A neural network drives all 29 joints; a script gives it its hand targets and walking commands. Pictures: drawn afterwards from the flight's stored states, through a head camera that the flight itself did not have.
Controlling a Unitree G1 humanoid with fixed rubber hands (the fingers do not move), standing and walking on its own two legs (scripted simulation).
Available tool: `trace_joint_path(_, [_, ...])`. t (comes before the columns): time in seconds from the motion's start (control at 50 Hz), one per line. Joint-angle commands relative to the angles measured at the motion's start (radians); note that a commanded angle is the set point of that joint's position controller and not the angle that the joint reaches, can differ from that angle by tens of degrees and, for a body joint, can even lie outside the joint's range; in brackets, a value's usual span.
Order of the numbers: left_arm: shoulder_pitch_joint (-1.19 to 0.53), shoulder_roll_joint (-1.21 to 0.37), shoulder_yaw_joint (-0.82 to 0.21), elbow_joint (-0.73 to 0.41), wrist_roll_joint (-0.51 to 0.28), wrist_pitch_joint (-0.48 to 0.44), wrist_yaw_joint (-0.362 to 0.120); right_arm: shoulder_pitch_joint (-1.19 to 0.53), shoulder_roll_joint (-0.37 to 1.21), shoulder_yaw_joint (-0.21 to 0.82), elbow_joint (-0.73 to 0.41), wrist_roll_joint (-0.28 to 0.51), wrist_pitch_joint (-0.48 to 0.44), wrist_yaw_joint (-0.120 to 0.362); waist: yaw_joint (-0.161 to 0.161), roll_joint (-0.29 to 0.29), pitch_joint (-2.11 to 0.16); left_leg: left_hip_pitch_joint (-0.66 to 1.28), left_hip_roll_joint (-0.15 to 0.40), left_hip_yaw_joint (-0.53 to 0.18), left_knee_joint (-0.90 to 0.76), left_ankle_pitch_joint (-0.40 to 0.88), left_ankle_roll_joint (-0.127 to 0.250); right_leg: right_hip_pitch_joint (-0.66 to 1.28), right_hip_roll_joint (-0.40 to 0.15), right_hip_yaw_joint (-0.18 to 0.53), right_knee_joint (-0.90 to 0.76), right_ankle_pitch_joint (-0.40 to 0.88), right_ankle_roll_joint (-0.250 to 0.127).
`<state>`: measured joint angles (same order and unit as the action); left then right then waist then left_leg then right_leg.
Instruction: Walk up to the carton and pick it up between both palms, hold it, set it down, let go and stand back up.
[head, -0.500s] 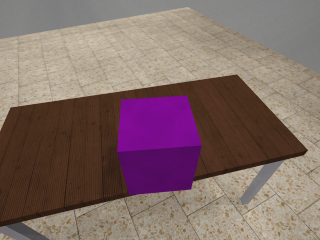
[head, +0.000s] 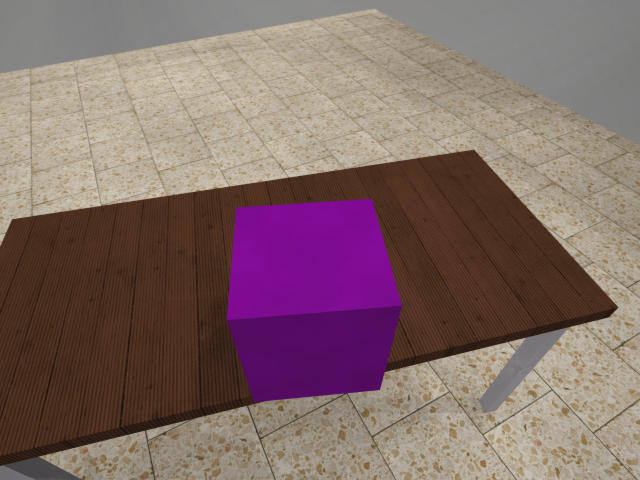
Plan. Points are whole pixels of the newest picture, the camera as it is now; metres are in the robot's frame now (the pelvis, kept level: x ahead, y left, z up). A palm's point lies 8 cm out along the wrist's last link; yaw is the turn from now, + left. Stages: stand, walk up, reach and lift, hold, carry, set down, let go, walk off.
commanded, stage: stand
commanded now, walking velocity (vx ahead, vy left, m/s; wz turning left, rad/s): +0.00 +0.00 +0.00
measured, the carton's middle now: (311, 303) +0.40 +0.03 -0.04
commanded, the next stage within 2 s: none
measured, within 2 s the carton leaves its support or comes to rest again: neither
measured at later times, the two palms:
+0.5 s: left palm out of the picture +0.03 +0.25 -0.13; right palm out of the picture +0.01 -0.25 -0.13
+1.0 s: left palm out of the picture +0.00 +0.24 -0.14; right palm out of the picture +0.01 -0.24 -0.13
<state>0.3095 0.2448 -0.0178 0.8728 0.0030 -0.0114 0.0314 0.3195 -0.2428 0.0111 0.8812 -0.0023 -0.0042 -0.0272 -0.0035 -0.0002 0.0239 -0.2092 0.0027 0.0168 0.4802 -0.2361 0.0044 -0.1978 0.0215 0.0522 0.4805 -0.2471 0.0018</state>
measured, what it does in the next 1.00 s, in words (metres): stands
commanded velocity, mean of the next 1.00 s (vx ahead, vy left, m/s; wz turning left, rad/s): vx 0.00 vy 0.00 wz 0.00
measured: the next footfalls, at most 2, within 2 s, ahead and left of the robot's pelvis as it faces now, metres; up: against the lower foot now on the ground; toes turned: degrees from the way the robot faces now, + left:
none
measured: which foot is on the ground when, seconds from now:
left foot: down 0.00-1.00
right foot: down 0.00-1.00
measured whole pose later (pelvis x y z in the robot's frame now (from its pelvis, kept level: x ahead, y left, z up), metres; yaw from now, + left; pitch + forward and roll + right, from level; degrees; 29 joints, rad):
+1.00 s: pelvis +0.00 +0.00 +0.00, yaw +2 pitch -3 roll +0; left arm 0.31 0.20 0.00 1.01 0.00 0.00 0.04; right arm 0.31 -0.19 0.00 1.04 0.00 0.00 -0.04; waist -0.01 0.00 0.04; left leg -0.19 -0.01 -0.03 0.45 -0.21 0.00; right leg -0.16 0.01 0.02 0.43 -0.23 0.00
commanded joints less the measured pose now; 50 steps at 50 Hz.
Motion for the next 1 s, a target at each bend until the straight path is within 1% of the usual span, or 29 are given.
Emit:
trace_joint_path(0.0, [0.042, 0.13, 0.036, -0.038, -0.006, -0.012, 0.005, 0.06, -0.114, -0.029, -0.032, 0.0, -0.012, -0.007, -0.018, -0.005, 0.034, 0.002, 0.092, -0.114, -0.105, 0.077, 0.018, -0.03, -0.099, 0.094, -0.111, 0.099, -0.015])
trace_joint_path(0.04, [0.047, 0.124, 0.034, -0.033, -0.008, -0.014, 0.004, 0.048, -0.121, -0.028, -0.018, -0.001, -0.013, -0.008, -0.008, 0.005, 0.023, 0.029, 0.089, -0.104, -0.102, 0.103, 0.016, -0.038, -0.097, 0.093, -0.113, 0.119, -0.012])
trace_joint_path(0.08, [0.034, 0.121, 0.037, -0.033, -0.006, -0.011, 0.004, 0.045, -0.118, -0.029, -0.008, -0.002, -0.012, -0.008, -0.011, 0.017, 0.038, 0.006, 0.09, -0.115, -0.108, 0.088, 0.015, -0.025, -0.097, 0.088, -0.12, 0.093, -0.015])
trace_joint_path(0.12, [0.03, 0.121, 0.038, -0.023, -0.007, -0.01, 0.004, 0.05, -0.106, -0.027, 0.005, -0.002, -0.011, -0.007, -0.008, -0.024, 0.046, 0.015, 0.092, -0.112, -0.113, 0.081, 0.014, -0.036, -0.094, 0.084, -0.12, 0.079, -0.012])
trace_joint_path(0.2, [0.046, 0.114, 0.037, -0.007, -0.004, -0.007, 0.005, 0.042, -0.105, -0.026, 0.026, -0.004, -0.012, -0.01, 0.001, 0.025, 0.053, -0.002, 0.087, -0.118, -0.121, 0.063, 0.017, -0.009, -0.099, 0.086, -0.128, 0.072, -0.016])
trace_joint_path(0.22, [0.04, 0.117, 0.037, -0.002, -0.005, -0.007, 0.004, 0.052, -0.106, -0.027, 0.029, -0.001, -0.013, -0.009, -0.01, -0.003, 0.036, 0.003, 0.09, -0.119, -0.119, 0.071, 0.016, -0.005, -0.098, 0.083, -0.13, 0.075, -0.017])
trace_joint_path(0.24, [0.046, 0.111, 0.035, 0.0, -0.005, -0.009, 0.004, 0.05, -0.11, -0.03, 0.035, 0.0, -0.013, -0.011, -0.006, 0.015, 0.038, 0.01, 0.085, -0.118, -0.112, 0.075, 0.014, -0.007, -0.098, 0.081, -0.135, 0.067, -0.016])
trace_joint_path(0.26, [0.041, 0.113, 0.038, 0.006, -0.007, -0.008, 0.004, 0.047, -0.103, -0.026, 0.041, -0.002, -0.011, -0.011, -0.008, -0.016, 0.047, 0.012, 0.087, -0.12, -0.116, 0.066, 0.015, -0.02, -0.096, 0.081, -0.137, 0.053, -0.015])
trace_joint_path(0.28, [0.038, 0.114, 0.038, 0.007, -0.006, -0.009, 0.005, 0.041, -0.105, -0.026, 0.045, -0.003, -0.011, -0.012, -0.001, -0.01, 0.043, 0.019, 0.088, -0.118, -0.117, 0.07, 0.013, -0.021, -0.096, 0.08, -0.14, 0.066, -0.016])
trace_joint_path(0.3, [0.031, 0.11, 0.036, 0.01, -0.006, -0.008, 0.004, 0.048, -0.1, -0.029, 0.046, -0.003, -0.01, -0.011, -0.013, -0.008, 0.049, 0.011, 0.086, -0.115, -0.117, 0.066, 0.01, -0.031, -0.094, 0.077, -0.139, 0.059, -0.015])
trace_joint_path(0.36, [0.038, 0.104, 0.037, 0.023, -0.005, -0.006, 0.007, 0.045, -0.091, -0.026, 0.064, -0.003, -0.009, -0.011, -0.006, 0.034, 0.062, -0.007, 0.081, -0.123, -0.125, 0.055, 0.013, -0.017, -0.098, 0.08, -0.139, 0.069, -0.02])
trace_joint_path(0.44, [0.038, 0.108, 0.04, 0.036, -0.001, -0.006, 0.009, 0.058, -0.093, -0.026, 0.083, -0.003, -0.011, -0.013, -0.01, -0.023, 0.055, 0.004, 0.081, -0.127, -0.126, 0.06, 0.013, -0.008, -0.096, 0.071, -0.14, 0.062, -0.015])
trace_joint_path(0.46, [0.046, 0.099, 0.04, 0.035, -0.002, -0.005, 0.007, 0.053, -0.101, -0.029, 0.084, -0.003, -0.01, -0.014, -0.007, 0.015, 0.06, -0.001, 0.081, -0.128, -0.12, 0.054, 0.014, -0.015, -0.097, 0.072, -0.143, 0.052, -0.016])
trace_joint_path(0.5, [0.047, 0.095, 0.039, 0.048, -0.005, -0.006, 0.01, 0.052, -0.086, -0.028, 0.091, -0.005, -0.006, -0.014, -0.009, -0.011, 0.067, 0.009, 0.081, -0.123, -0.121, 0.052, 0.013, -0.023, -0.097, 0.074, -0.146, 0.049, -0.015])
trace_joint_path(0.56, [0.038, 0.095, 0.039, 0.048, -0.004, -0.004, 0.011, 0.055, -0.085, -0.03, 0.101, -0.003, -0.007, -0.013, -0.009, 0.026, 0.05, -0.007, 0.077, -0.127, -0.132, 0.035, 0.011, 0.004, -0.099, 0.071, -0.144, 0.044, -0.018])
trace_joint_path(0.64, [0.05, 0.081, 0.04, 0.062, -0.004, -0.002, 0.011, 0.058, -0.08, -0.03, 0.108, -0.001, -0.005, -0.018, -0.003, 0.002, 0.069, -0.026, 0.08, -0.135, -0.131, 0.028, 0.013, -0.005, -0.098, 0.069, -0.154, 0.033, -0.015])
trace_joint_path(0.66, [0.054, 0.083, 0.041, 0.07, -0.001, -0.002, 0.012, 0.057, -0.076, -0.029, 0.11, -0.003, -0.004, -0.018, -0.006, 0.006, 0.068, -0.013, 0.079, -0.132, -0.128, 0.036, 0.013, -0.011, -0.101, 0.067, -0.151, 0.033, -0.016])
trace_joint_path(0.68, [0.05, 0.088, 0.042, 0.069, -0.002, -0.001, 0.012, 0.068, -0.081, -0.031, 0.111, -0.003, -0.005, -0.018, -0.014, -0.011, 0.064, -0.012, 0.078, -0.138, -0.13, 0.042, 0.012, -0.006, -0.099, 0.064, -0.148, 0.038, -0.019])
trace_joint_path(0.7, [0.04, 0.09, 0.04, 0.068, -0.003, -0.001, 0.013, 0.069, -0.08, -0.031, 0.117, -0.004, -0.006, -0.019, -0.012, -0.013, 0.082, -0.028, 0.078, -0.141, -0.138, 0.04, 0.011, -0.009, -0.1, 0.058, -0.147, 0.045, -0.02])
trace_joint_path(0.72, [0.049, 0.08, 0.04, 0.071, -0.004, -0.002, 0.013, 0.052, -0.083, -0.033, 0.116, -0.004, -0.006, -0.02, -0.002, 0.014, 0.066, -0.013, 0.077, -0.138, -0.137, 0.036, 0.009, -0.008, -0.1, 0.064, -0.151, 0.045, -0.02])
trace_joint_path(0.74, [0.05, 0.074, 0.037, 0.075, -0.003, -0.002, 0.013, 0.049, -0.081, -0.033, 0.115, -0.005, -0.006, -0.019, -0.004, 0.002, 0.066, -0.006, 0.078, -0.137, -0.135, 0.045, 0.01, -0.014, -0.099, 0.063, -0.152, 0.047, -0.019])
trace_joint_path(0.78, [0.053, 0.083, 0.042, 0.084, -0.003, -0.003, 0.015, 0.057, -0.069, -0.033, 0.122, -0.001, -0.007, -0.017, -0.012, 0.017, 0.051, -0.011, 0.077, -0.143, -0.135, 0.044, 0.011, 0.014, -0.106, 0.059, -0.149, 0.049, -0.018])
trace_joint_path(0.8, [0.05, 0.087, 0.042, 0.079, -0.005, -0.003, 0.015, 0.056, -0.066, -0.033, 0.125, -0.002, -0.008, -0.018, -0.007, -0.005, 0.062, -0.007, 0.076, -0.136, -0.138, 0.056, 0.008, -0.003, -0.102, 0.061, -0.148, 0.051, -0.018])
trace_joint_path(0.82, [0.052, 0.071, 0.041, 0.089, -0.007, -0.003, 0.014, 0.039, -0.071, -0.036, 0.126, -0.004, -0.008, -0.019, 0.001, 0.006, 0.072, 0.0, 0.076, -0.139, -0.134, 0.05, 0.011, -0.015, -0.1, 0.06, -0.152, 0.05, -0.017])
trace_joint_path(0.86, [0.052, 0.073, 0.038, 0.093, -0.003, -0.003, 0.016, 0.056, -0.064, -0.036, 0.129, 0.001, -0.006, -0.018, -0.011, -0.006, 0.059, -0.02, 0.076, -0.141, -0.134, 0.051, 0.008, 0.003, -0.104, 0.06, -0.154, 0.046, -0.019])
trace_joint_path(0.9, [0.059, 0.068, 0.039, 0.096, -0.001, -0.002, 0.016, 0.055, -0.064, -0.037, 0.136, 0.001, -0.004, -0.019, -0.007, 0.015, 0.063, -0.011, 0.078, -0.144, -0.137, 0.037, 0.01, -0.001, -0.104, 0.058, -0.157, 0.027, -0.019])
trace_joint_path(0.92, [0.056, 0.072, 0.041, 0.103, 0.0, -0.003, 0.015, 0.061, -0.058, -0.036, 0.138, -0.002, -0.004, -0.02, -0.01, 0.003, 0.064, -0.013, 0.075, -0.14, -0.137, 0.04, 0.007, -0.004, -0.106, 0.056, -0.154, 0.03, -0.017])
trace_joint_path(0.94, [0.056, 0.062, 0.039, 0.101, -0.003, -0.004, 0.014, 0.055, -0.065, -0.04, 0.139, -0.001, -0.003, -0.021, -0.008, 0.024, 0.068, -0.012, 0.074, -0.139, -0.135, 0.037, 0.007, -0.016, -0.103, 0.058, -0.158, 0.024, -0.018])
trace_joint_path(0.98, [0.049, 0.065, 0.038, 0.106, -0.005, -0.005, 0.017, 0.062, -0.054, -0.038, 0.143, -0.001, -0.003, -0.021, -0.016, -0.005, 0.069, -0.016, 0.074, -0.143, -0.135, 0.048, 0.003, -0.007, -0.104, 0.056, -0.161, 0.041, -0.016])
